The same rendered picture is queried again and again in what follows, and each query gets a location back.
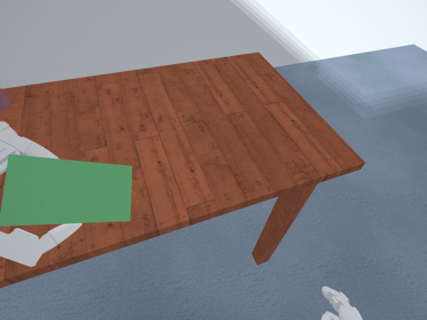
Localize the robot right hand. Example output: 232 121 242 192
321 287 363 320

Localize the table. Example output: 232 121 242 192
0 52 366 288

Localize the sponge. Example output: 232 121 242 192
0 154 132 227

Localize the robot left hand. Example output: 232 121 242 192
0 121 82 267

